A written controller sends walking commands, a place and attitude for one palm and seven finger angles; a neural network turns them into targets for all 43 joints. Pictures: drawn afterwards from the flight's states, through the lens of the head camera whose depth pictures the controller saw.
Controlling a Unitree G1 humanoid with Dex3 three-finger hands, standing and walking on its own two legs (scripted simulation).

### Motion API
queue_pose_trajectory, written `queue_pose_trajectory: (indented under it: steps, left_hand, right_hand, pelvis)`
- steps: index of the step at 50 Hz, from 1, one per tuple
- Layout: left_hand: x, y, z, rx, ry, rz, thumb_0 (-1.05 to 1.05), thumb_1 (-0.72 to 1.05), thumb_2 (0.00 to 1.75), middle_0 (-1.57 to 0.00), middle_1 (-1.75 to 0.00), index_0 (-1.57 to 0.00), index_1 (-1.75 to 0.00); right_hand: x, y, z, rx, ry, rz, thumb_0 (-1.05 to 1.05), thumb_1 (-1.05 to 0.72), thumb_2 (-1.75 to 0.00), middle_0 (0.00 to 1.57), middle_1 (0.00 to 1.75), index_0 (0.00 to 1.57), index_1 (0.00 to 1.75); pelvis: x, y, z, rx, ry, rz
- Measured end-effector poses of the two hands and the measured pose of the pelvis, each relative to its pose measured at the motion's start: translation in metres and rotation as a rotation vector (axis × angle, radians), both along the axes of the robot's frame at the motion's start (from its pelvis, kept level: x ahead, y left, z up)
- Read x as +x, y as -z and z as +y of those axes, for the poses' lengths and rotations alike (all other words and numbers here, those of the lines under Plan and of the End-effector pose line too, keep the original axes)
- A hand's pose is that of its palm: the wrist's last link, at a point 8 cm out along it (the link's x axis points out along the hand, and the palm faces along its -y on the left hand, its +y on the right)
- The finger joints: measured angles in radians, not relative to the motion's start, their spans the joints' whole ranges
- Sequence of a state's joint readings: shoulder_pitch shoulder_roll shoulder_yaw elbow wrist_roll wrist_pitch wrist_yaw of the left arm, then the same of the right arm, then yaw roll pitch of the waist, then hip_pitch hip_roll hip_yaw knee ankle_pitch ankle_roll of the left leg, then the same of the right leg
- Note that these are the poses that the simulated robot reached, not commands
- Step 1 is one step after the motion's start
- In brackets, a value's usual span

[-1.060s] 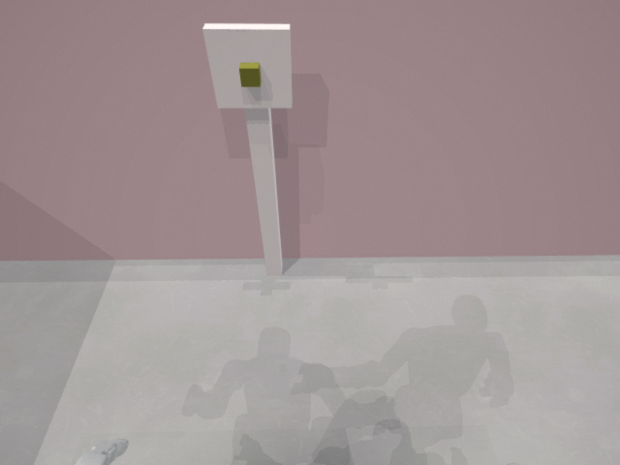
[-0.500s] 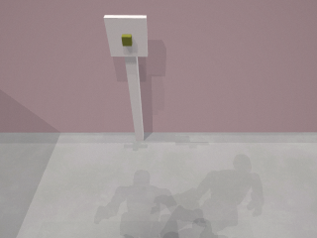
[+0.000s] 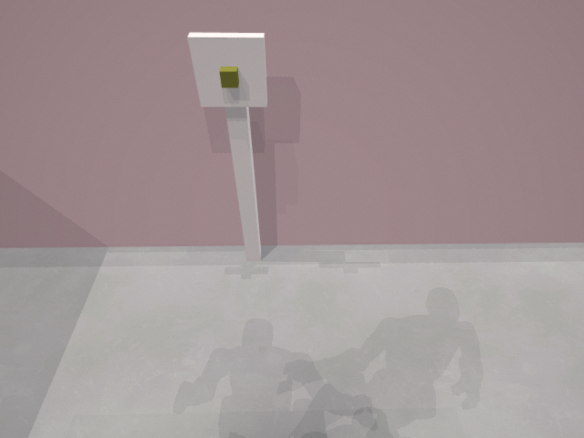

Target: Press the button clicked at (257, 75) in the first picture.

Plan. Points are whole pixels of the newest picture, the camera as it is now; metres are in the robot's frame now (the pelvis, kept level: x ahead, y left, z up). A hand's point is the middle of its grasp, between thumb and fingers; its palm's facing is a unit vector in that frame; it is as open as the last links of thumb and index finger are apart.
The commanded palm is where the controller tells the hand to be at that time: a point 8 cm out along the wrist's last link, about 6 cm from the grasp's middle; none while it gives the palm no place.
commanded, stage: look at it before walking up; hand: left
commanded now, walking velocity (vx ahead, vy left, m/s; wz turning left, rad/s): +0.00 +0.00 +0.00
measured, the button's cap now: (229, 76) +0.90 +0.21 +0.07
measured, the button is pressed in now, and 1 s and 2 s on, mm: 0 0 0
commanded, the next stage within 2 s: take the last steps up to it in 0.38 s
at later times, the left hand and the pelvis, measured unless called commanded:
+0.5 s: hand out of the picture +0.07 +0.25 -0.16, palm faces -0.03 -0.94 -0.33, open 7.3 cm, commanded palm none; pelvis +0.01 +0.00 +0.00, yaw +0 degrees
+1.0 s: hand out of the picture +0.09 +0.21 -0.19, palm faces +0.01 -0.99 -0.13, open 7.3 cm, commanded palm none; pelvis +0.11 +0.03 -0.01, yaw +1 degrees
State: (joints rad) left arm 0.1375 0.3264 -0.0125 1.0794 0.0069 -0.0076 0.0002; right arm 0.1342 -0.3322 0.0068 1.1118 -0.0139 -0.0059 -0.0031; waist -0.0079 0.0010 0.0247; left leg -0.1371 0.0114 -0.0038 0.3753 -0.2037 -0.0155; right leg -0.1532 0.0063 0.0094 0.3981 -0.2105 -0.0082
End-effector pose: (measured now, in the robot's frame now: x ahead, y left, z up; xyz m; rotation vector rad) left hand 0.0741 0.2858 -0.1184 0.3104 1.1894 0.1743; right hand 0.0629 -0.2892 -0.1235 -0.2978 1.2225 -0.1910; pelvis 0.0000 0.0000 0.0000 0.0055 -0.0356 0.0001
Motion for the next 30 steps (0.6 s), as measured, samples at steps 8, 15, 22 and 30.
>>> queue_pose_trajectory:
  steps: [8,15,22,30]
  left_hand:
    - [-0.004,0.001,0.002,0.001,-0.005,0.014,0.00,0.91,0.90,-0.21,-0.30,-0.21,-0.30]
    - [-0.009,0.002,0.005,0.004,-0.010,0.034,0.00,0.91,0.90,-0.21,-0.30,-0.21,-0.30]
    - [-0.009,0.001,0.006,0.007,-0.014,0.040,0.00,0.91,0.90,-0.21,-0.30,-0.21,-0.30]
    - [-0.007,0.005,0.002,0.000,-0.025,0.039,0.00,0.91,0.90,-0.21,-0.30,-0.21,-0.30]
  right_hand:
    - [0.000,0.000,0.001,-0.001,0.000,0.005,0.00,-0.90,-0.90,0.20,0.30,0.20,0.30]
    - [0.002,0.000,0.002,-0.002,-0.002,0.010,0.00,-0.90,-0.90,0.20,0.30,0.20,0.30]
    - [0.007,-0.001,0.003,-0.002,-0.005,0.008,0.00,-0.90,-0.90,0.20,0.30,0.20,0.30]
    - [0.011,0.002,0.008,0.006,-0.006,0.005,0.00,-0.90,-0.90,0.20,0.30,0.20,0.30]
  pelvis:
    - [0.000,0.000,0.001,0.000,0.000,0.003]
    - [0.001,-0.001,0.002,0.000,0.000,0.007]
    - [0.004,-0.001,0.003,0.000,0.000,0.008]
    - [0.010,0.001,0.003,-0.002,-0.001,0.008]
